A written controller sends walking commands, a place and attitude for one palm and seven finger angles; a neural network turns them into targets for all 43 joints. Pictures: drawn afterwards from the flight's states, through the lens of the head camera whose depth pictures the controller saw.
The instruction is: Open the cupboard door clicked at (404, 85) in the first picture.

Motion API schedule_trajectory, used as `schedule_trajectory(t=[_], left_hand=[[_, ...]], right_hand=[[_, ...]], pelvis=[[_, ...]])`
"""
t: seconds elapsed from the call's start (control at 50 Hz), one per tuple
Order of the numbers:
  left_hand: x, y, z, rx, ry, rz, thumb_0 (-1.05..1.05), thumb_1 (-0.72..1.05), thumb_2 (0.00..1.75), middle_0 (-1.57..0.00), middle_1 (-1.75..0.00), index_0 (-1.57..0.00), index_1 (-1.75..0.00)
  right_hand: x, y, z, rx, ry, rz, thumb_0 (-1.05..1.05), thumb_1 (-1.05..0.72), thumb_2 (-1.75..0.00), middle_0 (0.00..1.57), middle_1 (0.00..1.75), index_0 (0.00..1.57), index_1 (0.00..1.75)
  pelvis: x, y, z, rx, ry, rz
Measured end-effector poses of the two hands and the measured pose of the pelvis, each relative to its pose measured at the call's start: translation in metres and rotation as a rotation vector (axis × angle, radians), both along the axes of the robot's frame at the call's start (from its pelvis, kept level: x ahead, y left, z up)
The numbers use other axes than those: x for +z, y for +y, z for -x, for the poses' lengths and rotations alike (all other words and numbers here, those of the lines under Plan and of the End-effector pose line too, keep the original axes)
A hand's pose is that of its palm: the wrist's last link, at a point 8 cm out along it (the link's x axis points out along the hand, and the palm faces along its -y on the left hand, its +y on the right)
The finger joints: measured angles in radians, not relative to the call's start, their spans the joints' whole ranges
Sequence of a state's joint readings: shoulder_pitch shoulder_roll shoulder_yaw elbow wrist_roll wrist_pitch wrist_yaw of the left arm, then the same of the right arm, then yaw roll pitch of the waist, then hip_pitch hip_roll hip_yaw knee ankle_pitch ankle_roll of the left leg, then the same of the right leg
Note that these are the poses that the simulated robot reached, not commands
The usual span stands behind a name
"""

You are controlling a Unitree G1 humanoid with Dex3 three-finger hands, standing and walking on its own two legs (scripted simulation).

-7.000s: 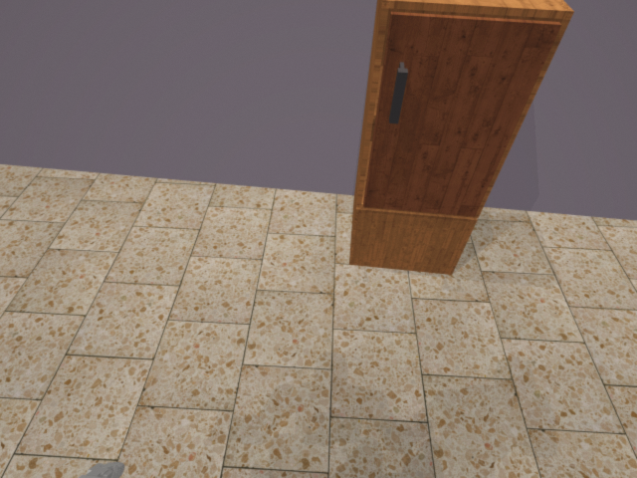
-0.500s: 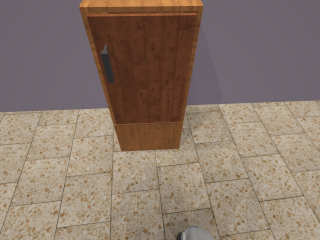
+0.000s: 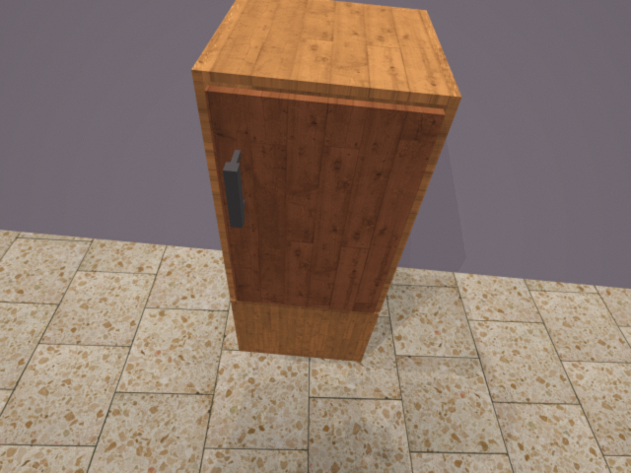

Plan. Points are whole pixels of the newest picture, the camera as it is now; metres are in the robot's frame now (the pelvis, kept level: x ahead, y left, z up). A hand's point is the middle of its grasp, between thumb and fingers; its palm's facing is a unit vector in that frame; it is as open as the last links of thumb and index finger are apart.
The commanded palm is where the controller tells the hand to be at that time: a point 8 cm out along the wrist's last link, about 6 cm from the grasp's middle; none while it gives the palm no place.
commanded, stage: come to a stop and stand still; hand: left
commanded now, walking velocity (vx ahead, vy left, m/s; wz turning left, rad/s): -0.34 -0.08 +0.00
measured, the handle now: (237, 189) +0.56 +0.20 +0.01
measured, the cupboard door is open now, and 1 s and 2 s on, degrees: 0 0 0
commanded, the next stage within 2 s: look again from close up in 0.98 s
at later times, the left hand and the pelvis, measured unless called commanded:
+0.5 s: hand out of the picture +0.04 +0.14 -0.15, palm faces +0.02 -0.96 -0.26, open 7.4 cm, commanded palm none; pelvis -0.01 -0.05 +0.01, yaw -2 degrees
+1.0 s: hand out of the picture -0.01 +0.17 -0.17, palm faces +0.02 -0.98 -0.20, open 7.4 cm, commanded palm none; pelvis -0.02 -0.02 +0.01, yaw -2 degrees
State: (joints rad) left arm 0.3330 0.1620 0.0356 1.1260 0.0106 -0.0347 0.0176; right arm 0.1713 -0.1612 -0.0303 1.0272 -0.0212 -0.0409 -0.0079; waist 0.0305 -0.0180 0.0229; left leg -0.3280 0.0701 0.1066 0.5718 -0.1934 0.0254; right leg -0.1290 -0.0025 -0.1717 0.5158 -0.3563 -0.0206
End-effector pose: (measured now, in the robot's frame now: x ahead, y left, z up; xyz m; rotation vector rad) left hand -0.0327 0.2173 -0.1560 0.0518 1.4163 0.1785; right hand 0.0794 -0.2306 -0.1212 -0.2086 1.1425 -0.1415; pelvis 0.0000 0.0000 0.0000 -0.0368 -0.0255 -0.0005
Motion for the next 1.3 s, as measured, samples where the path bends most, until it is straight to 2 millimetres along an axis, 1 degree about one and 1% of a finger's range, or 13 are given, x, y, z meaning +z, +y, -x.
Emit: schedule_trajectory(t=[0.06,0.12,0.22,0.36,0.42,0.5,0.58,0.7,0.78,0.86,0.94,1.16,1.3], left_hand=[[0.0,-0.001,-0.002,-0.002,0.058,0.009,0.0,0.92,0.9,-0.2,-0.3,-0.2,-0.3],[0.006,-0.002,-0.01,-0.02,0.086,0.006,0.01,0.91,0.9,-0.2,-0.3,-0.19,-0.3],[0.015,0.003,-0.031,-0.053,0.06,-0.039,0.01,0.91,0.9,-0.2,-0.3,-0.2,-0.3],[0.023,-0.004,-0.063,-0.081,-0.091,-0.135,0.0,0.91,0.9,-0.2,-0.3,-0.19,-0.3],[0.027,-0.018,-0.065,-0.098,-0.122,-0.151,0.0,0.91,0.9,-0.2,-0.3,-0.19,-0.3],[0.039,-0.034,-0.064,-0.102,-0.135,-0.133,0.0,0.91,0.9,-0.2,-0.3,-0.2,-0.3],[0.043,-0.039,-0.064,-0.096,-0.144,-0.123,0.0,0.91,0.9,-0.2,-0.3,-0.2,-0.3],[0.038,-0.023,-0.054,-0.071,-0.136,-0.119,0.0,0.91,0.9,-0.2,-0.3,-0.2,-0.3],[0.022,-0.004,-0.04,-0.054,-0.094,-0.103,0.0,0.91,0.9,-0.2,-0.3,-0.2,-0.3],[0.019,0.004,-0.03,-0.059,-0.053,-0.089,0.01,0.91,0.9,-0.2,-0.3,-0.2,-0.3],[0.019,0.003,-0.022,-0.069,-0.029,-0.075,0.01,0.91,0.9,-0.2,-0.3,-0.2,-0.3],[0.015,-0.014,-0.007,-0.116,0.015,-0.05,0.0,0.91,0.9,-0.2,-0.3,-0.2,-0.3],[0.013,-0.013,-0.011,-0.104,-0.023,-0.056,0.01,0.91,0.9,-0.2,-0.3,-0.2,-0.3]], right_hand=[[0.001,0.015,-0.014,0.005,0.014,-0.006,0.0,-0.92,-0.9,0.19,0.3,0.2,0.3],[-0.001,0.024,-0.02,-0.021,0.027,-0.026,0.0,-0.92,-0.9,0.19,0.3,0.2,0.3],[-0.003,0.009,-0.019,-0.066,0.029,-0.031,-0.02,-0.94,-0.9,0.2,0.3,0.21,0.3],[-0.02,-0.036,0.01,-0.09,0.069,-0.049,-0.01,-0.92,-0.9,0.2,0.3,0.21,0.3],[-0.028,-0.052,0.026,-0.106,0.095,-0.069,-0.01,-0.92,-0.9,0.2,0.3,0.21,0.3],[-0.023,-0.064,0.048,-0.114,0.14,-0.076,0.0,-0.91,-0.9,0.19,0.3,0.2,0.3],[-0.017,-0.069,0.069,-0.115,0.182,-0.064,0.0,-0.91,-0.9,0.19,0.3,0.2,0.3],[-0.012,-0.06,0.086,-0.097,0.228,-0.031,0.0,-0.91,-0.9,0.19,0.3,0.2,0.3],[-0.014,-0.043,0.092,-0.091,0.209,-0.009,0.0,-0.91,-0.9,0.19,0.3,0.2,0.3],[-0.01,-0.02,0.095,-0.086,0.208,-0.027,0.0,-0.91,-0.9,0.19,0.3,0.2,0.3],[-0.011,-0.01,0.096,-0.092,0.213,-0.038,0.01,-0.93,-0.9,0.2,0.3,0.21,0.3],[-0.015,-0.008,0.099,-0.098,0.195,-0.053,0.01,-0.93,-0.9,0.2,0.3,0.21,0.3],[-0.02,-0.008,0.099,-0.089,0.156,-0.054,0.01,-0.92,-0.9,0.2,0.3,0.2,0.3]], pelvis=[[0.003,0.004,-0.012,-0.019,-0.001,-0.027],[0.007,0.006,-0.015,-0.025,0.003,-0.033],[0.009,-0.001,-0.008,-0.037,0.01,-0.029],[0.0,-0.034,0.003,-0.035,0.005,-0.053],[-0.003,-0.046,0.007,-0.031,-0.006,-0.059],[0.007,-0.052,0.008,-0.04,0.0,-0.07],[0.013,-0.053,0.012,-0.031,0.013,-0.077],[0.013,-0.042,0.02,-0.018,0.025,-0.072],[0.004,-0.027,0.025,-0.013,0.027,-0.042],[0.007,-0.021,0.025,-0.024,0.018,-0.051],[0.009,-0.017,0.024,-0.028,0.007,-0.047],[0.006,-0.014,0.023,-0.035,0.012,-0.036],[0.002,-0.015,0.024,-0.025,-0.014,-0.037]])
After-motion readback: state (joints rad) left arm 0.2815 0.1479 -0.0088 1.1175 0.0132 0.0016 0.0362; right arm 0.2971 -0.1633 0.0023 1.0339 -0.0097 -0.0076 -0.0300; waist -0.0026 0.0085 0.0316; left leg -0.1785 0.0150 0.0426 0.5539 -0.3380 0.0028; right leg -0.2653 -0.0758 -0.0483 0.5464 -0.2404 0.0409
